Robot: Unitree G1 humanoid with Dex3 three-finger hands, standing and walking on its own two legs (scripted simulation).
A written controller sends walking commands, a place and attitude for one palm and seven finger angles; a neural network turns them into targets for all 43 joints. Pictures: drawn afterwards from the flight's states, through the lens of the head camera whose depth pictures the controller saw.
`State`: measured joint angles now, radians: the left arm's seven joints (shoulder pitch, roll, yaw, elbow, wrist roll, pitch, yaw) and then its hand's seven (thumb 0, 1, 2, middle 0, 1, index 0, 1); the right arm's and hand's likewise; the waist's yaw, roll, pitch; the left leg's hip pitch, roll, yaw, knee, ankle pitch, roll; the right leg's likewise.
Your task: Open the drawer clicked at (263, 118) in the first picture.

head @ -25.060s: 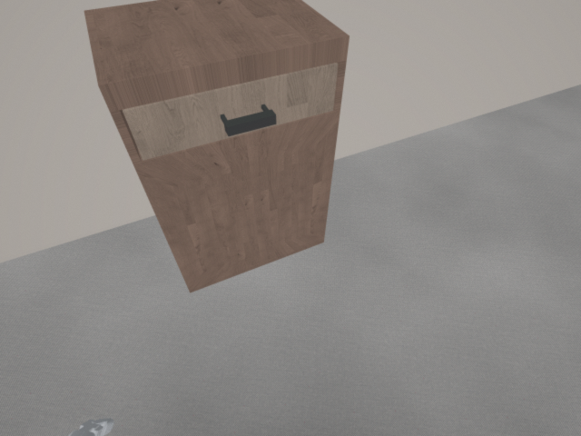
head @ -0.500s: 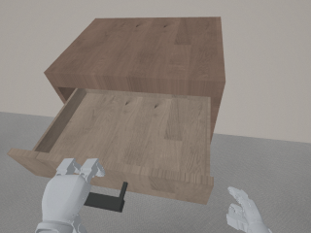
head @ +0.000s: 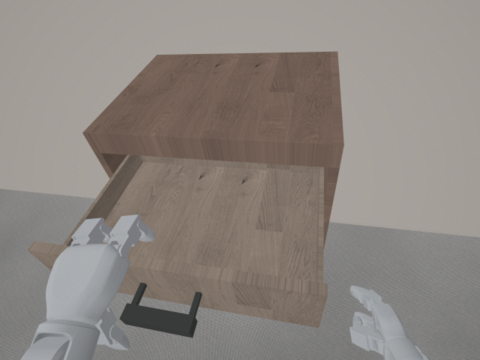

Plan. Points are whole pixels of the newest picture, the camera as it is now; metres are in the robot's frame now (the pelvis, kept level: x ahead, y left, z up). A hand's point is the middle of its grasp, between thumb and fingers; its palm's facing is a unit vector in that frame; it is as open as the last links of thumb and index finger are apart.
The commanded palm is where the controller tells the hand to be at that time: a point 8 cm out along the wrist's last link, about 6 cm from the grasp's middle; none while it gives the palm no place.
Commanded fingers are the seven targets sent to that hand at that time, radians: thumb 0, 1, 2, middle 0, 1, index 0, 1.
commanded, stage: lift the hand off the handle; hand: left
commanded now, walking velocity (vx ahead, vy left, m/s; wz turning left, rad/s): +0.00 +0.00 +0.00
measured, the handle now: (164, 306) +0.20 +0.19 -0.03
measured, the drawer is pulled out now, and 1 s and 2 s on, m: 0.28 0.28 0.28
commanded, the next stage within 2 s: draw the hand back to the body in 0.08 s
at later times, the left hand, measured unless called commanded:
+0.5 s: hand (104, 282) +0.17 +0.22 +0.12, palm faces +0.12 -0.11 -0.99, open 13.8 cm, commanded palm +0.13 +0.22 +0.17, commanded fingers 0.00 -0.50 0.30 -0.30 -1.20 -0.30 -1.20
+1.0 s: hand (97, 269) +0.17 +0.22 +0.15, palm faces +0.36 -0.85 -0.39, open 13.3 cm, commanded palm +0.12 +0.26 +0.18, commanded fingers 0.00 -0.08 0.48 -0.27 -0.93 -0.27 -0.93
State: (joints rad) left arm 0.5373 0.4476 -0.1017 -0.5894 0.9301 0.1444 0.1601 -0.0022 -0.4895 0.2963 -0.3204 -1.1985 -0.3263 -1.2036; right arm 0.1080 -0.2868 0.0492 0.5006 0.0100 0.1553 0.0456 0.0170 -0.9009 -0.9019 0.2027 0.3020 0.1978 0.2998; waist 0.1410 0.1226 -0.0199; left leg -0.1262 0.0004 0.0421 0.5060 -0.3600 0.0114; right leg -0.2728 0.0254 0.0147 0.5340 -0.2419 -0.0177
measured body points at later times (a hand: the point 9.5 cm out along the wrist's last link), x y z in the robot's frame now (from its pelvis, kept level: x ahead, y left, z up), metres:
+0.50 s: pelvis -0.01 +0.00 +0.01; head -0.02 -0.05 +0.45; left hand +0.16 +0.22 +0.17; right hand +0.21 -0.20 -0.09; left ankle -0.05 +0.11 -0.73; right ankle +0.03 -0.11 -0.73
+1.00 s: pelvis +0.00 +0.00 +0.01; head +0.00 -0.01 +0.45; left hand +0.15 +0.26 +0.18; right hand +0.21 -0.18 -0.07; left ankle -0.05 +0.11 -0.73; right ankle +0.03 -0.11 -0.73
